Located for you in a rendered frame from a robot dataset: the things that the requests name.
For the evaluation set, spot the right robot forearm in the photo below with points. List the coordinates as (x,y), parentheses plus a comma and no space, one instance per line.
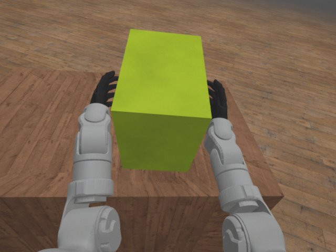
(237,194)

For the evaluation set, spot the left robot upper arm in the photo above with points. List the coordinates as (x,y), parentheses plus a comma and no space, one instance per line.
(91,229)

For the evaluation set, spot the pedestal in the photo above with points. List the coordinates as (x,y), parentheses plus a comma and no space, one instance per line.
(159,211)

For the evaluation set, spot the right robot upper arm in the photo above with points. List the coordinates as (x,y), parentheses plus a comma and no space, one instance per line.
(252,232)

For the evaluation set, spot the left robot forearm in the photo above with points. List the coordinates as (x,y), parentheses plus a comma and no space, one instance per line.
(91,179)

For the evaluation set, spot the right robot hand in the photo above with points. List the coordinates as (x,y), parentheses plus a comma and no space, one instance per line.
(218,100)

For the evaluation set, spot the left robot hand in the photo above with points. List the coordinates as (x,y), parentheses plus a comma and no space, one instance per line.
(101,94)

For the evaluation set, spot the carton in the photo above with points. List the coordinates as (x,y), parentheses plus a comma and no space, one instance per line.
(161,108)

